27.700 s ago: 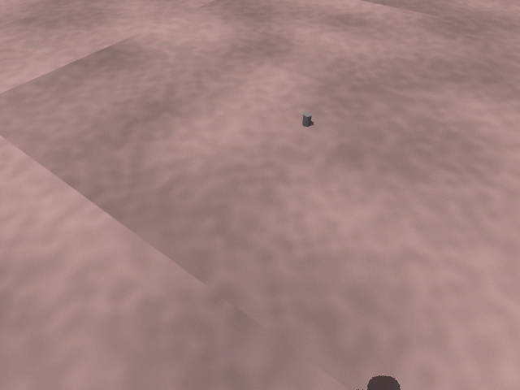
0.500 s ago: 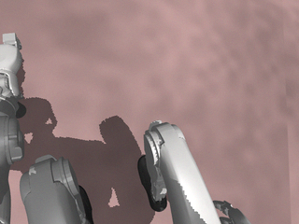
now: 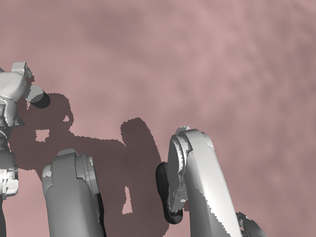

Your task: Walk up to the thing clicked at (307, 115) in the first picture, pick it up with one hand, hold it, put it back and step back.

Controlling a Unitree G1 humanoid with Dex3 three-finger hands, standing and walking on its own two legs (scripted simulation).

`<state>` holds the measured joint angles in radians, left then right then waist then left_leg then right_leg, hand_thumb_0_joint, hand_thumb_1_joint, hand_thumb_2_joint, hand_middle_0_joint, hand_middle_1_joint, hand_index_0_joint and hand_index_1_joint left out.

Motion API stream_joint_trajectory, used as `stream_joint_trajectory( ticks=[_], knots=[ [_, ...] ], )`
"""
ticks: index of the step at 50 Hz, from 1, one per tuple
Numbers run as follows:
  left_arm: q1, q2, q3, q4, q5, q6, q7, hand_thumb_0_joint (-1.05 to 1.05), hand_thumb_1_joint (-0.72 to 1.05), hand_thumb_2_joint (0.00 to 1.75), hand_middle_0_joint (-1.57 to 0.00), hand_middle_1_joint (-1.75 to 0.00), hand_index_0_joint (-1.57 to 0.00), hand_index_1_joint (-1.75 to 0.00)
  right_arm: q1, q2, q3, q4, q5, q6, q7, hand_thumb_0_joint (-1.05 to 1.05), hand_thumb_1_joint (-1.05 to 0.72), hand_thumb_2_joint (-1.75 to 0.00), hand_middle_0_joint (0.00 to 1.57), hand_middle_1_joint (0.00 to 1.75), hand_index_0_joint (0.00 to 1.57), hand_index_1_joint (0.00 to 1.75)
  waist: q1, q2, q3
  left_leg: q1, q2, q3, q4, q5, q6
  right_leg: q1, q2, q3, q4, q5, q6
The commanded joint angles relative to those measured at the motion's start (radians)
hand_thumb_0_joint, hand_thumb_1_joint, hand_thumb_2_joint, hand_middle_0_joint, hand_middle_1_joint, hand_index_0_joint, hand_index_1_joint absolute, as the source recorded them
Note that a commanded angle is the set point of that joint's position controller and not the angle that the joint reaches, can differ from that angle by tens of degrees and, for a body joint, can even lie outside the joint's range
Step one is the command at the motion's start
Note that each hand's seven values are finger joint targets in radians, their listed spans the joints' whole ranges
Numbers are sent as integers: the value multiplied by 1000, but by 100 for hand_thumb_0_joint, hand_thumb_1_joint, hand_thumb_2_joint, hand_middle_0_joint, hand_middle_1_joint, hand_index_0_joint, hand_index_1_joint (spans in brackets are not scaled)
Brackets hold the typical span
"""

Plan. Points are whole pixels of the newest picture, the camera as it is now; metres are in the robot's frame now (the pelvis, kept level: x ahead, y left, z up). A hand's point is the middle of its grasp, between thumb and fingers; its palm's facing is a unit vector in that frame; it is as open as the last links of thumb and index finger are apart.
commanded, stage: rest palm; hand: left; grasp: from above
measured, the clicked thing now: (37, 97) +0.50 +0.27 -0.28
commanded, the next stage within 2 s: close in 0.98 s
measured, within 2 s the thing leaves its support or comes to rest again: neither
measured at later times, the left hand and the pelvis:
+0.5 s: hand (30, 96) +0.48 +0.27 -0.23, palm faces -0.48 -0.10 -0.87, open 14.0 cm; pelvis +0.01 +0.00 -0.01, yaw -3 degrees
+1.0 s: hand (34, 97) +0.49 +0.27 -0.25, palm faces -0.45 -0.10 -0.89, open 13.7 cm; pelvis +0.00 +0.00 -0.02, yaw -4 degrees
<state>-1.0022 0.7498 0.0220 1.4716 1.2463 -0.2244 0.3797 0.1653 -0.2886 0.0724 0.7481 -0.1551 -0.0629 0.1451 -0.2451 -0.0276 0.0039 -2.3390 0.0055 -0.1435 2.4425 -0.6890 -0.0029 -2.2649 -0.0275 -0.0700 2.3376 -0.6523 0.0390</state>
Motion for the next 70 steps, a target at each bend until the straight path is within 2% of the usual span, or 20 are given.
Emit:
stream_joint_trajectory(
  ticks=[1,6,8,14,16,22,23,28,30,33,41,44,46,47,50,54,57,64,68,70],
  knots=[
    [-419,149,9,-77,47,-8,111,0,-37,104,-16,-108,-18,-106,246,-267,-75,25,-18,-16,-9,0,-90,-90,20,30,20,30,-109,382,-652,582,-3,57,-267,161,7,236,43,-127,-201,191,-70],
    [-423,162,27,109,82,49,162,0,-49,96,-7,-103,-8,-101,217,-273,-51,6,-36,-30,12,0,-90,-90,20,30,20,30,-142,351,-568,520,-2,57,-254,162,15,210,43,-132,-184,203,-66],
    [-429,217,56,122,91,64,175,0,-49,97,-7,-102,-8,-101,215,-284,-39,-6,-38,-39,19,0,-90,-90,20,30,20,30,-133,380,-567,523,-5,59,-251,168,16,220,40,-128,-177,209,-66],
    [-390,275,93,81,60,89,185,0,-50,95,-6,-103,-7,-101,196,-288,-24,-59,-37,-59,43,0,-90,-90,20,30,20,30,-111,397,-663,516,-4,80,-227,214,24,319,54,-118,-182,247,-67],
    [-400,290,100,93,55,85,176,0,-50,95,-6,-103,-7,-101,203,-294,-16,-59,-42,-65,46,0,-90,-90,20,30,20,30,-133,371,-632,479,-2,78,-204,194,30,318,55,-121,-180,236,-64],
    [-345,363,153,84,33,60,160,0,-52,97,-6,-102,-7,-101,234,-305,-4,-39,-52,-69,53,0,-90,-90,20,30,20,30,-125,365,-623,447,5,71,-181,192,33,364,64,-121,-178,237,-61],
    [-363,362,155,80,39,50,156,0,-51,96,-6,-101,-7,-100,245,-310,3,-39,-59,-72,56,0,-89,-90,20,30,20,30,-147,356,-603,444,2,65,-180,187,32,352,60,-129,-174,230,-62],
    [-345,343,123,51,40,7,154,0,-50,97,-7,-102,-7,-101,245,-310,10,-38,-64,-78,63,0,-89,-90,20,30,20,30,-143,377,-623,462,6,57,-174,190,27,377,69,-138,-171,237,-60],
    [-340,383,146,60,47,-5,165,0,-49,99,-7,-102,-8,-102,261,-321,12,-19,-73,-79,67,0,-89,-90,20,30,20,30,-145,377,-628,469,7,50,-167,204,25,380,70,-146,-166,250,-59],
    [-363,327,98,57,55,-16,184,0,-51,99,-8,-99,-7,-99,239,-312,25,-26,-78,-86,74,0,-89,-90,20,30,20,30,-150,401,-606,484,8,46,-173,209,18,353,72,-155,-161,252,-63],
    [-349,395,140,156,94,6,247,0,-48,105,-10,-102,-9,-103,216,-344,35,-18,-98,-117,93,0,-89,-90,20,30,20,30,-169,404,-520,474,14,41,-162,184,18,318,77,-166,-150,239,-60],
    [-354,419,159,169,88,19,258,0,-45,102,-11,-102,-11,-102,209,-352,40,-21,-100,-129,99,0,-89,-90,20,30,20,30,-171,380,-510,441,13,40,-157,166,25,327,76,-166,-156,228,-56],
    [-374,357,108,164,80,28,251,0,-48,98,-9,-101,-9,-100,188,-342,42,-35,-98,-139,104,0,-90,-90,20,30,20,30,-178,406,-516,453,14,43,-153,165,23,324,79,-162,-157,231,-57],
    [-351,407,145,155,79,31,257,0,-49,100,-8,-102,-8,-102,202,-352,39,-21,-102,-137,103,0,-90,-90,20,30,20,30,-168,404,-560,476,17,39,-160,191,21,363,83,-166,-163,252,-57],
    [-356,361,112,166,66,37,244,0,-49,101,-8,-104,-8,-104,192,-348,40,-33,-99,-145,108,0,-90,-90,20,30,20,30,-180,420,-542,473,17,37,-154,195,20,353,81,-165,-154,256,-58],
    [-351,415,146,178,64,33,246,0,-49,101,-9,-103,-8,-103,194,-353,50,-28,-98,-143,108,0,-90,-90,20,30,20,30,-176,397,-525,454,18,25,-158,171,21,341,78,-174,-152,232,-58],
    [-364,410,136,159,61,21,243,0,-31,91,-18,-102,-20,-100,188,-350,60,-27,-101,-142,110,0,-89,-90,20,30,20,30,-183,407,-536,464,21,23,-152,188,19,355,81,-175,-151,247,-57],
    [-332,407,117,178,65,12,257,0,-23,83,-23,-99,-26,-96,185,-359,64,-28,-99,-147,111,0,-89,-90,20,30,20,30,-175,415,-541,472,22,18,-157,197,14,369,87,-179,-149,257,-60],
    [-346,387,104,191,67,9,262,0,-17,80,-28,-96,-31,-93,188,-363,73,-29,-108,-153,120,0,-89,-90,20,30,20,30,-204,421,-502,483,23,13,-150,211,13,353,86,-186,-142,270,-56],
    [-352,425,122,193,72,7,273,0,-13,81,-31,-96,-34,-92,181,-365,87,-32,-109,-156,122,0,-89,-90,20,30,20,30,-196,419,-498,474,24,7,-151,207,12,353,84,-190,-137,267,-56]
  ],
)
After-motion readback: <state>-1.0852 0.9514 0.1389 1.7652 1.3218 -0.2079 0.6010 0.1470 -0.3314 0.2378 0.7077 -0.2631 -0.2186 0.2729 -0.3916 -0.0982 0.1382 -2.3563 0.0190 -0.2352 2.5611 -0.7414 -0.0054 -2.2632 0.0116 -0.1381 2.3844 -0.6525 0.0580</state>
